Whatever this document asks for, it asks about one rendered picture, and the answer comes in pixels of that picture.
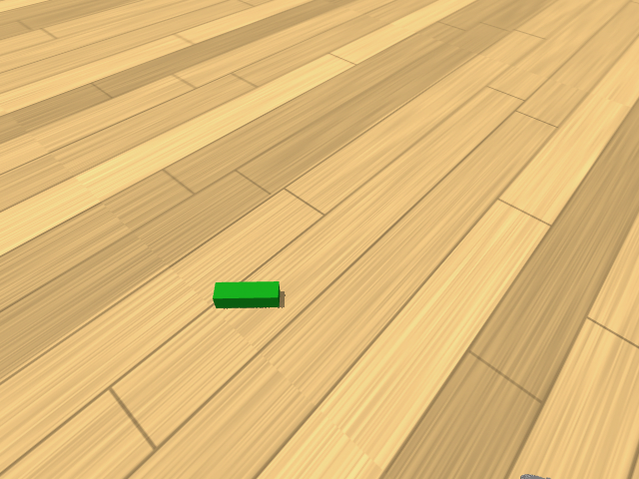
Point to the carton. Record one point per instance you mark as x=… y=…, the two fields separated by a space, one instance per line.
x=247 y=294

